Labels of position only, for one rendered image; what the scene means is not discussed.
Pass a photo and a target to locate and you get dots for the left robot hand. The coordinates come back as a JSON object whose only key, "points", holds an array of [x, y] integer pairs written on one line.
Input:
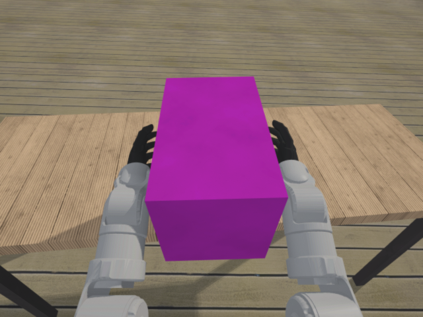
{"points": [[140, 146]]}

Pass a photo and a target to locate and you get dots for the right robot upper arm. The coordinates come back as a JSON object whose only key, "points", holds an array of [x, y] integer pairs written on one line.
{"points": [[321, 304]]}

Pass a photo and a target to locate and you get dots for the left robot upper arm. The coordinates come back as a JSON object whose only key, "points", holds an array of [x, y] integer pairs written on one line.
{"points": [[113, 306]]}

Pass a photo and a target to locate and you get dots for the right robot hand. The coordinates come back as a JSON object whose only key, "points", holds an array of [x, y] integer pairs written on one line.
{"points": [[284, 142]]}

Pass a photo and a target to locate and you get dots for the carton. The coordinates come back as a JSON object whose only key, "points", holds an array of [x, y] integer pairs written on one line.
{"points": [[215, 188]]}

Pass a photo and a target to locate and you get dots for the table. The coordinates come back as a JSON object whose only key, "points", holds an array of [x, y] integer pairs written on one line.
{"points": [[56, 173]]}

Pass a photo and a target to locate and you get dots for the robot right forearm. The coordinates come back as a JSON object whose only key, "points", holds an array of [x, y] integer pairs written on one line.
{"points": [[311, 250]]}

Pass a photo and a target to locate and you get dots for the robot left forearm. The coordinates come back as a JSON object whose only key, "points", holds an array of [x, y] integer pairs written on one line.
{"points": [[121, 244]]}

